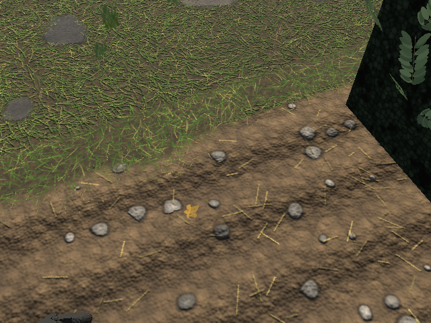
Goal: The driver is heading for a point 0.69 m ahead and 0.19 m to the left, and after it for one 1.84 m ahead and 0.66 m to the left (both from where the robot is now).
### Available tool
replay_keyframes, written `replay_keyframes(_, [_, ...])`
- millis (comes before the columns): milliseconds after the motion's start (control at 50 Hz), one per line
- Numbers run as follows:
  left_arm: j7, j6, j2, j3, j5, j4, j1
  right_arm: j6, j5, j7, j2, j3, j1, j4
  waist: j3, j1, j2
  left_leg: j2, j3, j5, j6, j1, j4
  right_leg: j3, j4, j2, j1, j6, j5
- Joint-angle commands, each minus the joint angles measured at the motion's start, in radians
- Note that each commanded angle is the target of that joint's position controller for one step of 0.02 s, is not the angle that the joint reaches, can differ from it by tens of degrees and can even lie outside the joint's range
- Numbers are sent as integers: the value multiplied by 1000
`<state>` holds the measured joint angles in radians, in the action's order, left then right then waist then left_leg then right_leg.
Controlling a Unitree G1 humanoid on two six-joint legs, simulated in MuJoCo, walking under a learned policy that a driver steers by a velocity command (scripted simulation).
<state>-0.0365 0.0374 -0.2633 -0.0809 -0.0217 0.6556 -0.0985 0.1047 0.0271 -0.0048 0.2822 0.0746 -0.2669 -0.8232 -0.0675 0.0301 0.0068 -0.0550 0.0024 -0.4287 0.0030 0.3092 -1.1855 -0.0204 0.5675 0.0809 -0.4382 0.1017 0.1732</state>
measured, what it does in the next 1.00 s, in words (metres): walks ahead, turning left: left foot, then right foot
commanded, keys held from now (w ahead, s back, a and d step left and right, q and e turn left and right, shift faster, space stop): w+e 0.04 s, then w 0.08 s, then w+q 0.70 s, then q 0.18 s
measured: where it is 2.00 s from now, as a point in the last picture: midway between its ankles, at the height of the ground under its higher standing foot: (182, 241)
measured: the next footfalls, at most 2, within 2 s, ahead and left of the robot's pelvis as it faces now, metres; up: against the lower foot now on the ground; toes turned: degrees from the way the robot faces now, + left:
left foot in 0.42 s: +0.43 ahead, +0.13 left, +0.00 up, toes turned +0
right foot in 0.92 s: +0.75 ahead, +0.00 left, +0.00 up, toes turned +23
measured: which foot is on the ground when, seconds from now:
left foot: up 0.00-0.40, down 0.42-0.92, up 0.94-1.00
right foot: down 0.00-0.44, up 0.46-0.90, down 0.92-1.00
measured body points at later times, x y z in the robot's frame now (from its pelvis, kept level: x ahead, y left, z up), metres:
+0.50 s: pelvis +0.30 +0.06 +0.00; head +0.34 +0.07 +0.45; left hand +0.36 +0.34 -0.13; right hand +0.49 -0.20 -0.09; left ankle +0.39 +0.13 -0.72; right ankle +0.14 -0.08 -0.64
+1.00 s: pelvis +0.58 +0.06 +0.00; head +0.62 +0.07 +0.45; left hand +0.74 +0.36 -0.06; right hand +0.72 -0.20 -0.12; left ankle +0.41 +0.13 -0.65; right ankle +0.71 -0.02 -0.72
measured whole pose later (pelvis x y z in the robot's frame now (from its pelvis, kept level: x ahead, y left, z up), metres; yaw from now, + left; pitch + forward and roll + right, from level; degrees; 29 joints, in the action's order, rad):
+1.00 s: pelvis +0.58 +0.06 +0.00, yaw +20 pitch +3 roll -1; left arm -0.01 0.10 -0.25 -0.04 0.01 0.65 -0.01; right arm 0.00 0.02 -0.03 0.30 0.06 -0.35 -0.74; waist -0.03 0.08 0.03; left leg 0.12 -0.19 -0.57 0.01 0.31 -1.10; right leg 0.03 0.50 0.05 -0.44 0.01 0.11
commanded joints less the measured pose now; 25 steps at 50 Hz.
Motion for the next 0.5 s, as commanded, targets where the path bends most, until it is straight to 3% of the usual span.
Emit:
replay_keyframes(20, [14,20,-111,-33,2,-25,-124,51,-28,-5,138,25,89,121,171,-66,-16,-65,-89,104,-4,439,-1,436,-300,-280,489,209,-110])
replay_keyframes(40, [18,21,-108,-28,11,-36,-96,39,-33,-4,131,29,75,124,147,-35,-34,-74,-90,124,8,379,30,407,-321,-260,401,208,-174])
replay_keyframes(80, [26,27,-103,-25,10,-24,-91,17,-35,-1,105,24,55,122,128,-10,-32,-76,-63,150,36,345,99,351,-344,-249,311,211,-275])
replay_keyframes(140, [41,33,-125,-28,9,10,-122,6,-41,4,52,0,143,145,84,-32,-44,-64,-31,336,55,320,316,230,-369,-204,222,178,-339])
replay_keyframes(180, [41,35,-127,-26,9,31,-149,8,-33,14,34,-12,208,149,67,-68,-65,-40,-11,514,41,254,475,164,-371,-171,192,137,-287])
replay_keyframes(240, [35,42,-143,-26,6,69,-212,7,-8,27,53,-13,278,163,41,-109,-72,-24,-16,620,10,240,581,181,-394,-221,250,126,-157])
replay_keyframes(320, [41,34,-159,-32,9,115,-256,5,-4,50,77,-11,330,198,2,-114,-57,-19,-38,475,-54,369,633,177,-333,-310,469,99,-241])
replay_keyframes(360, [46,25,-171,-37,12,118,-237,1,-4,59,90,-6,288,195,31,-82,-67,15,-17,365,-86,314,641,139,-259,-314,522,72,-449])
replay_keyframes(380, [49,20,-181,-39,15,113,-219,-3,-7,59,109,4,226,181,80,-48,-77,52,18,333,-104,212,640,111,-181,-299,525,56,-634])
replay_keyframes(400, [52,13,-178,-35,16,106,-198,-8,-12,54,139,23,100,145,158,19,-59,96,53,355,-130,32,663,64,-19,-257,496,32,-779])
replay_keyframes(420, [60,12,-158,-24,27,86,-197,-12,-17,48,189,42,-51,116,262,79,0,18,-74,427,-176,-237,644,24,231,-215,332,-5,-648])
replay_keyframes(440, [49,32,-73,6,37,62,-322,-9,-17,48,281,61,-128,113,390,33,226,-219,-562,283,-363,-620,704,-1,635,-38,-82,-96,-52])
replay_keyframes(460, [36,57,-93,10,31,72,-293,-13,0,52,209,44,-165,100,450,65,233,-262,-829,80,-387,-721,866,131,742,2,-263,-98,365])
replay_keyframes(480, [26,76,-151,-2,-2,41,-195,-17,-3,46,168,30,-103,117,307,75,153,-245,-725,12,-333,-624,890,162,777,-59,-353,-84,299])
replay_keyframes(500, [27,86,-150,1,-4,21,-117,-21,-12,40,157,26,-38,135,207,60,48,-209,-616,70,-301,-474,904,143,722,-99,-341,-77,219])
Velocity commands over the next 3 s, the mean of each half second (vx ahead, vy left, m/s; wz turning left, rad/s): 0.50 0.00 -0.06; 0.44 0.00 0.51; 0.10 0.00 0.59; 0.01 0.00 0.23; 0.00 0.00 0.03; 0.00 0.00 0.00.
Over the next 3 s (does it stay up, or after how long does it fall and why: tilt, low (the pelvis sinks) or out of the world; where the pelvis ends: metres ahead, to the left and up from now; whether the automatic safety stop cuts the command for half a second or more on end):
stays up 0.70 0.11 0.02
